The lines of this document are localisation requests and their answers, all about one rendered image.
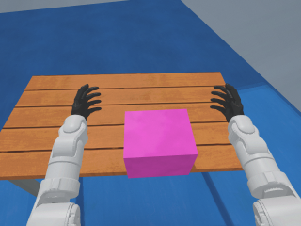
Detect robot right upper arm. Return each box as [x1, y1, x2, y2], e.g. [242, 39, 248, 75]
[252, 195, 301, 226]

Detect left robot hand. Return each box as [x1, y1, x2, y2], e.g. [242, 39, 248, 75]
[71, 84, 101, 121]

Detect robot right forearm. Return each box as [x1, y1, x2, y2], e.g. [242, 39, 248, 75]
[228, 115, 301, 202]

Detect robot left upper arm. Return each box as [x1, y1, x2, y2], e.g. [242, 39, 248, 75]
[28, 202, 81, 226]

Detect carton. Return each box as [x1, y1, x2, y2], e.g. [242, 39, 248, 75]
[123, 109, 198, 179]

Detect right robot hand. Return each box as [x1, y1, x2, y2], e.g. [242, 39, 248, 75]
[210, 83, 245, 123]

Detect table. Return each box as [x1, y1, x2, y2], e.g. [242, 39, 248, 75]
[0, 72, 244, 203]

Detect robot left forearm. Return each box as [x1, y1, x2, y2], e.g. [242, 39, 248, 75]
[26, 115, 88, 226]

